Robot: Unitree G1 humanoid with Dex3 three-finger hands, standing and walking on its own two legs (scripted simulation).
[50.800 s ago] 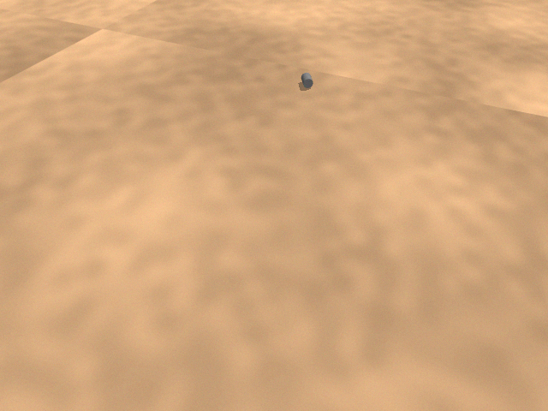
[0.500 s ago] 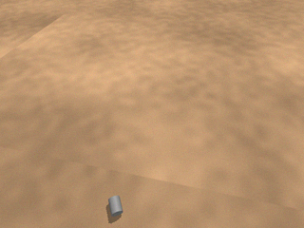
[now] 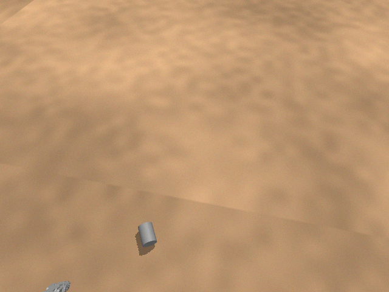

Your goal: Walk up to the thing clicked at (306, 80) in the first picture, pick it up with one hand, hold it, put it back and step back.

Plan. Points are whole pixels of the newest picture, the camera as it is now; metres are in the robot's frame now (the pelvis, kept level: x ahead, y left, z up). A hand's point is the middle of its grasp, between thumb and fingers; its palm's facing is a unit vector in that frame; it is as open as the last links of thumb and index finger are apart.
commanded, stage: step back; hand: left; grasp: from above
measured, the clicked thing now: (147, 234) +0.45 +0.23 -0.73
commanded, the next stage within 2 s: none
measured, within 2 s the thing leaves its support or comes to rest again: neither
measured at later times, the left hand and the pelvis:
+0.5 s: hand out of the picture +0.03 +0.29 -0.17, palm faces -0.11 -0.92 -0.38, open 7.3 cm; pelvis -0.10 +0.03 -0.01, yaw -6 degrees
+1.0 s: hand out of the picture -0.10 +0.29 -0.16, palm faces +0.00 -0.93 -0.36, open 7.3 cm; pelvis -0.24 +0.03 -0.01, yaw +0 degrees
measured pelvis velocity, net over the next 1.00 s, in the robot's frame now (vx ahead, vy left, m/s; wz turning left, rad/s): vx -0.24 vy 0.03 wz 0.00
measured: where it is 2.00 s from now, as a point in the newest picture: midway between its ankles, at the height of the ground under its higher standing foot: outside the picture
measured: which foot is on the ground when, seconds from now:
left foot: down 0.00-0.56, up 0.58-0.86, down 0.88-1.00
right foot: down 0.00-0.06, up 0.08-0.52, down 0.54-0.90, up 0.92-1.00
